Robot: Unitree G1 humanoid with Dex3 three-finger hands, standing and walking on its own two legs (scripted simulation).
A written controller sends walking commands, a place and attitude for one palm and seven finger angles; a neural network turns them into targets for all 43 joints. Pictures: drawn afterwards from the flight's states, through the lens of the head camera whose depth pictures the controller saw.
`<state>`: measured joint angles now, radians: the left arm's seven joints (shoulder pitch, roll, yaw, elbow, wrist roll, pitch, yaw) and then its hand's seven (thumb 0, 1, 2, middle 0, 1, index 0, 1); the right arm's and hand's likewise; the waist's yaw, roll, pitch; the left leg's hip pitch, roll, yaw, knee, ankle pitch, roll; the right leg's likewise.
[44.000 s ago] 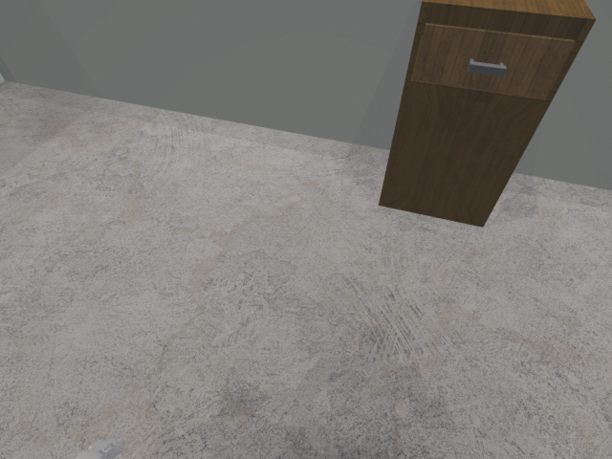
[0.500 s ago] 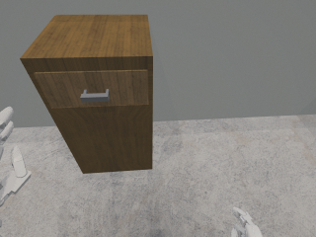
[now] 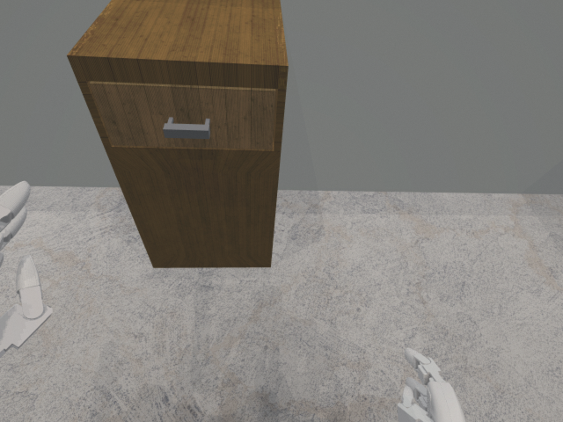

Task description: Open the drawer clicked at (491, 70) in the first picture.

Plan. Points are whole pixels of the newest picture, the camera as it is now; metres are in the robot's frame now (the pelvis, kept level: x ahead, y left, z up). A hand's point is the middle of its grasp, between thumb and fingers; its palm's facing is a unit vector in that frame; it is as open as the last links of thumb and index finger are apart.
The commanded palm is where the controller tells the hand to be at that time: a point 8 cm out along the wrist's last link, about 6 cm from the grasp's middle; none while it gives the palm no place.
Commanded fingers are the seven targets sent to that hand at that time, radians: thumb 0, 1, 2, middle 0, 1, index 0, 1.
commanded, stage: stop stepping back and stand still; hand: left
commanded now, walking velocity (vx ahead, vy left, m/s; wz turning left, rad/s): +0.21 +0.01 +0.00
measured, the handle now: (188, 126) +0.76 +0.28 -0.04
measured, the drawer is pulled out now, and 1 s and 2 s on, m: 0.00 0.00 0.00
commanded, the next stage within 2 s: let the arm hang, fingers relaxed in 0.54 s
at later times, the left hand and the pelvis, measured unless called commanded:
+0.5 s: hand (24, 338) +0.16 +0.25 +0.16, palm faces +0.38 -0.84 -0.39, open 7.4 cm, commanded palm +0.10 +0.29 +0.18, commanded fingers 0.00 0.90 0.90 -0.20 -0.30 -0.20 -0.30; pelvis -0.03 +0.01 +0.00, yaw +0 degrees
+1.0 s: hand out of the picture -0.02 +0.20 -0.17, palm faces -0.04 -0.99 -0.13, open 7.3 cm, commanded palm none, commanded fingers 0.00 0.90 0.90 -0.20 -0.30 -0.20 -0.30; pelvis -0.04 +0.02 +0.01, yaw +1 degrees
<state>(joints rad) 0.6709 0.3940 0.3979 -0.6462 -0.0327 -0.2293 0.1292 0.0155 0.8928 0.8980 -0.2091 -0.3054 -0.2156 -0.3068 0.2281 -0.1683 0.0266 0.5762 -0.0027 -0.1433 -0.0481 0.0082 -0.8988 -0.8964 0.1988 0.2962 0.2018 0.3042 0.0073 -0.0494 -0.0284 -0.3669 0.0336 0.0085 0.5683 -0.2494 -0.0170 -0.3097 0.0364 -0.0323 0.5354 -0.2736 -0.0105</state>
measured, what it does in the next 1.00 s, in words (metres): stands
